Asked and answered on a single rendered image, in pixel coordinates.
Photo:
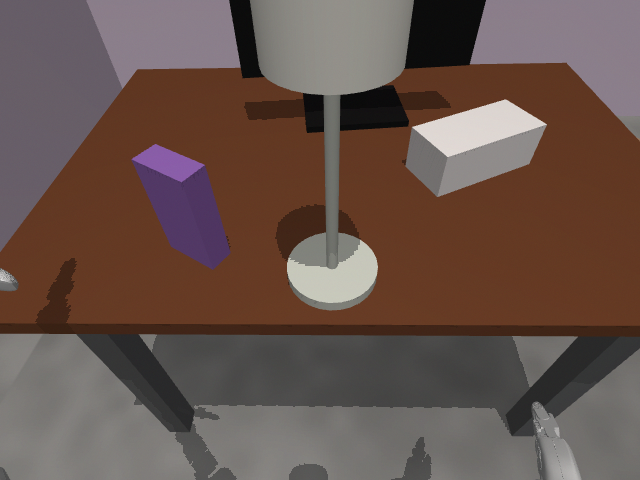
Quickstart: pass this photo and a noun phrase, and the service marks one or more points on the left robot hand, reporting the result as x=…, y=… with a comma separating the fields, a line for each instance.
x=7, y=281

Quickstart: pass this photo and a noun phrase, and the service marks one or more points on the table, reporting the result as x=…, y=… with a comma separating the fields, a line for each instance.
x=548, y=249

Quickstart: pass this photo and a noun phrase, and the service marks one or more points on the right robot hand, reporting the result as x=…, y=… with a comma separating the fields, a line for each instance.
x=555, y=458

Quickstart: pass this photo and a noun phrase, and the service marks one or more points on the desk lamp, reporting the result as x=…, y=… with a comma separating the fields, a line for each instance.
x=331, y=48

